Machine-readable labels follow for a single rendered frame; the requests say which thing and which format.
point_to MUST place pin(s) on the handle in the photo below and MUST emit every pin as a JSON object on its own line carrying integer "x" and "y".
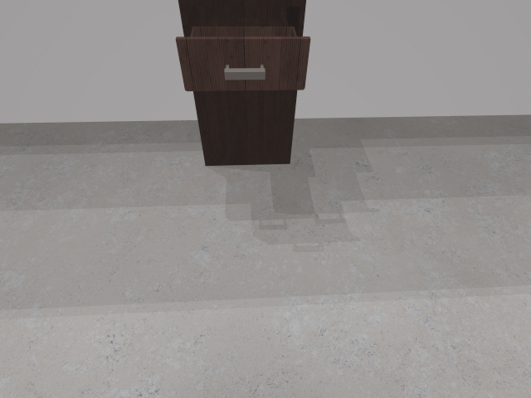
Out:
{"x": 245, "y": 73}

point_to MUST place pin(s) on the cabinet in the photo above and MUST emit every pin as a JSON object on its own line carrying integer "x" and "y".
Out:
{"x": 245, "y": 127}

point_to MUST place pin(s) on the drawer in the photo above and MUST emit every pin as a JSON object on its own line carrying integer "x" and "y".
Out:
{"x": 205, "y": 53}

